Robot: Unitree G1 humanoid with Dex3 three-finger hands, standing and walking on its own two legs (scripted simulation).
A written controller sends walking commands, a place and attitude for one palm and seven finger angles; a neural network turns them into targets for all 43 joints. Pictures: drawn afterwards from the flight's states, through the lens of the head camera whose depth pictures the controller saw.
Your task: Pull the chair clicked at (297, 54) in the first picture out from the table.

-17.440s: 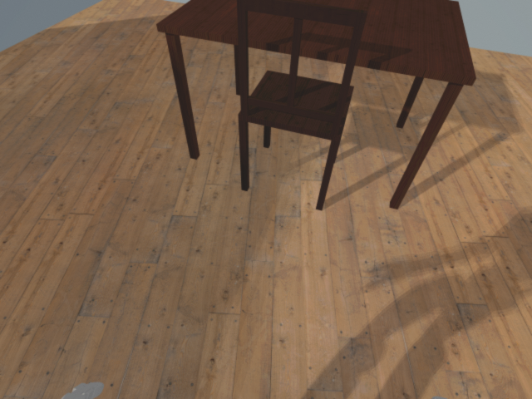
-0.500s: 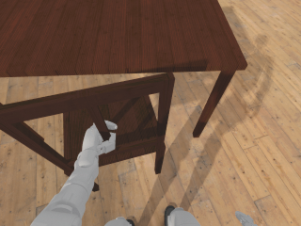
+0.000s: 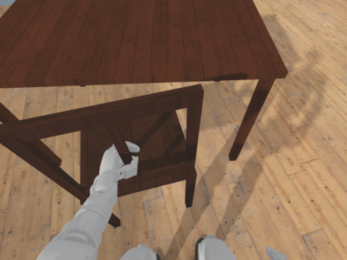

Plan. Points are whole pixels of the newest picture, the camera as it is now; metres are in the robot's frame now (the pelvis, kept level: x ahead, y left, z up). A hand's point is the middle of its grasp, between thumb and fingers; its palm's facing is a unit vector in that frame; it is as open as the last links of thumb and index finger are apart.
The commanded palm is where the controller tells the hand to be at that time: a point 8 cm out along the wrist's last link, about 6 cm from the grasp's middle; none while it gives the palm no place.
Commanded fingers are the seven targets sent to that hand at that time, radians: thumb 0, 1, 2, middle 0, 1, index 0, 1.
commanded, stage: step backward, pulling the chair out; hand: left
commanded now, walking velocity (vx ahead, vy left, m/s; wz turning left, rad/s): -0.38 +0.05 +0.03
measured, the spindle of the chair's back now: (125, 155) +0.38 +0.14 -0.04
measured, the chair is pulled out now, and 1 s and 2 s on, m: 0.19 0.22 0.36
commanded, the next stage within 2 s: none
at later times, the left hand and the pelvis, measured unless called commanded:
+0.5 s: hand (132, 168) +0.34 +0.12 -0.05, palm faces -0.01 -0.98 -0.19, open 5.4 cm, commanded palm +0.33 +0.17 -0.04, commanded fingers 0.00 0.90 0.90 -0.50 -1.45 -0.50 -1.45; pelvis -0.01 +0.00 +0.01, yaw +1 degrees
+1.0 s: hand (130, 175) +0.32 +0.12 -0.05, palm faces +0.01 -0.98 -0.18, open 5.4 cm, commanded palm +0.30 +0.17 -0.05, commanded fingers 0.00 0.90 0.90 -0.50 -1.45 -0.50 -1.45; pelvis -0.04 +0.00 +0.01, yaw +2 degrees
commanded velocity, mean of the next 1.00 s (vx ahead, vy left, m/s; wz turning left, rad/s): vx -0.38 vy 0.01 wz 0.02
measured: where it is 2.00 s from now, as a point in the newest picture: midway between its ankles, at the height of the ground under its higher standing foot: outside the picture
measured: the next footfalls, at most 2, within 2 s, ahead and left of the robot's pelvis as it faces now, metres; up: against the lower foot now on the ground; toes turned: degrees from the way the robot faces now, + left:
left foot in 1.02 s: -0.01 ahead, +0.14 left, +0.00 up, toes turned +1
right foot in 1.16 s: +0.04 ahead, -0.12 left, +0.00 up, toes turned -3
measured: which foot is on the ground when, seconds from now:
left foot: down 0.00-0.86, up 0.88-1.00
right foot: down 0.00-1.00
